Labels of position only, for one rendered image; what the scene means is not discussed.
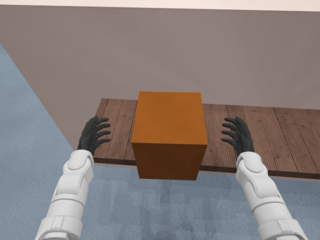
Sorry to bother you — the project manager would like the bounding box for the robot left hand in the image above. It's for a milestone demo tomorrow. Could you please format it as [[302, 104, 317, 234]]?
[[77, 116, 111, 156]]

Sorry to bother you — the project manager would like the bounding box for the robot left forearm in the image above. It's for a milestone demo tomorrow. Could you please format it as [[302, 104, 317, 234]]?
[[34, 149, 94, 240]]

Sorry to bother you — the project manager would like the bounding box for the table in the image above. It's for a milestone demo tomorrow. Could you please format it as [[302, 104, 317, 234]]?
[[93, 98, 320, 180]]

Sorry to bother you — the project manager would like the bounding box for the carton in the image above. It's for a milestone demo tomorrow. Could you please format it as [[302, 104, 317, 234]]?
[[131, 91, 208, 181]]

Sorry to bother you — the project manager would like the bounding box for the robot right hand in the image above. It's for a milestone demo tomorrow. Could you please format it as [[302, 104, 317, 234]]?
[[221, 116, 255, 157]]

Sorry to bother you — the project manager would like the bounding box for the robot right forearm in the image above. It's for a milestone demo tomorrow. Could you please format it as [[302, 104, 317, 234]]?
[[235, 151, 308, 240]]

